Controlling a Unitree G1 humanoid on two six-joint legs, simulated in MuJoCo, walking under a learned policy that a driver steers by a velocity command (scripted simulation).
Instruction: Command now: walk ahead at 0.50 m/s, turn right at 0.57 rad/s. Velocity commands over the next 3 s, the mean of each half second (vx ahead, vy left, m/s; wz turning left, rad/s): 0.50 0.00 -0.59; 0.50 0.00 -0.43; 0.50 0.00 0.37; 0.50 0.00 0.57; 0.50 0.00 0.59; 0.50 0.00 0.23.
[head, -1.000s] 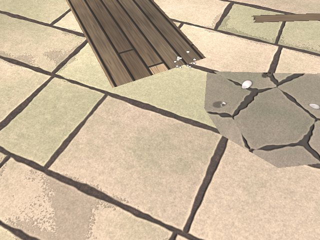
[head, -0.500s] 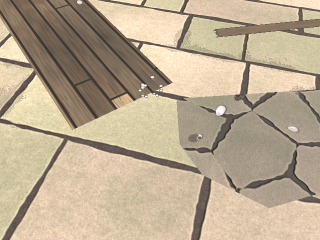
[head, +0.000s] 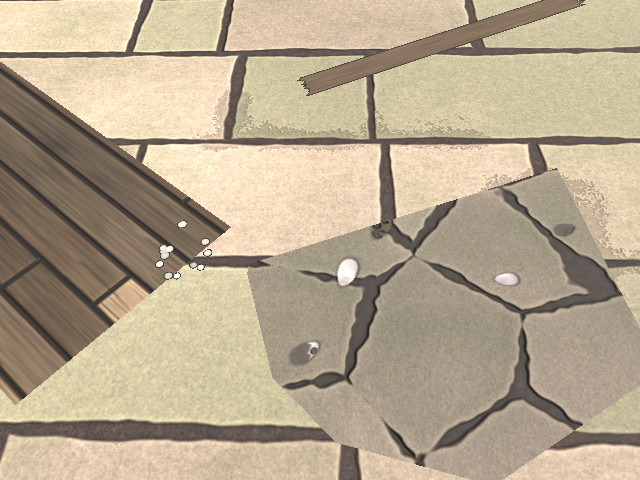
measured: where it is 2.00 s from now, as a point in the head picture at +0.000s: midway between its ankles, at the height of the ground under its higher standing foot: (471, 242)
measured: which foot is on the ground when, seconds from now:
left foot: up 0.00-0.28, down 0.30-0.80, up 0.82-1.00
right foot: down 0.00-0.32, up 0.34-0.80, down 0.82-1.00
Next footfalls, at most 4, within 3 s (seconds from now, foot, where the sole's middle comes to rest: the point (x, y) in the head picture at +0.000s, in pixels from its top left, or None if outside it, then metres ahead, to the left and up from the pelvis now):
0.30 left None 0.36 0.13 -0.78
0.82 right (462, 444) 0.53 -0.22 -0.78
1.36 left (422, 290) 0.90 -0.17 -0.78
1.82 right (515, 220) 1.12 -0.43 -0.78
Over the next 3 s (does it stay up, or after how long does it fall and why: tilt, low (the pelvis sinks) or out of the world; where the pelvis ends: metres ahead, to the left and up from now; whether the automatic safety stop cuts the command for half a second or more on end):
stays up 1.60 -0.19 0.00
